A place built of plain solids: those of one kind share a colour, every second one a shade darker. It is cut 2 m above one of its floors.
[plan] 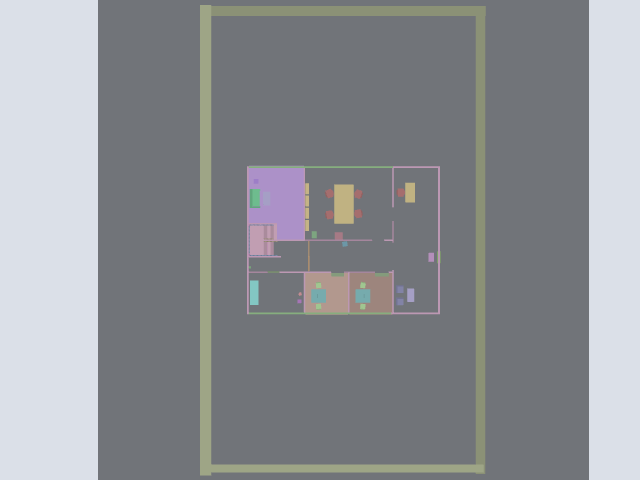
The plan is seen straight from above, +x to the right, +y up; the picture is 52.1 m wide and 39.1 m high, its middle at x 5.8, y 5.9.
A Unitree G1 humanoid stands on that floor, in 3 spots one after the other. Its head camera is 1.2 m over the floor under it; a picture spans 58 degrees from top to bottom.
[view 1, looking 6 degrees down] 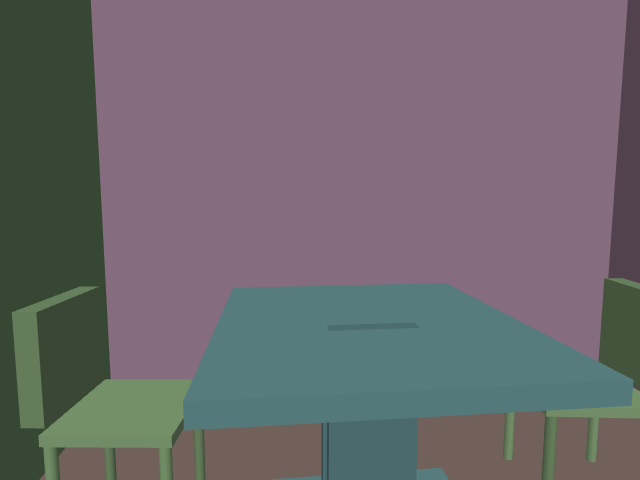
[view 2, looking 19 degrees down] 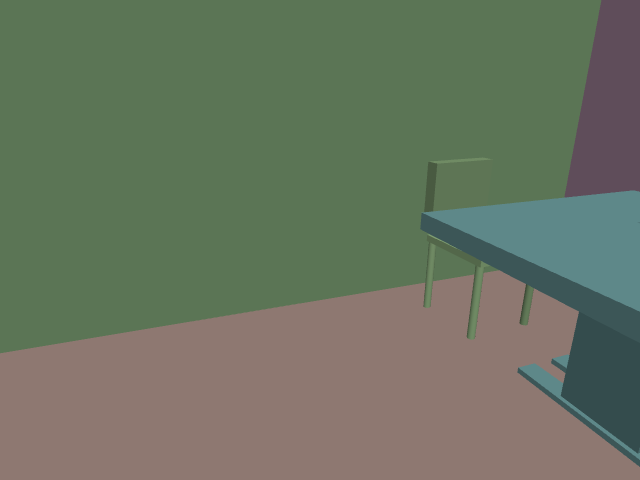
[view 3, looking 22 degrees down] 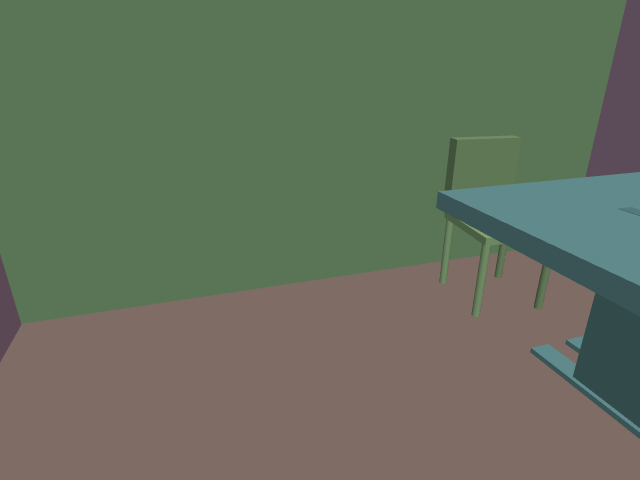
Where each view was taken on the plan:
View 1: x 10.84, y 1.00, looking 174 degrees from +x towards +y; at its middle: wall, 2.67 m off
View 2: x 7.23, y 2.22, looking -110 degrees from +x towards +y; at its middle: glazing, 2.50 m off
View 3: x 10.84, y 2.22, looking -108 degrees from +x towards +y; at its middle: glazing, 2.52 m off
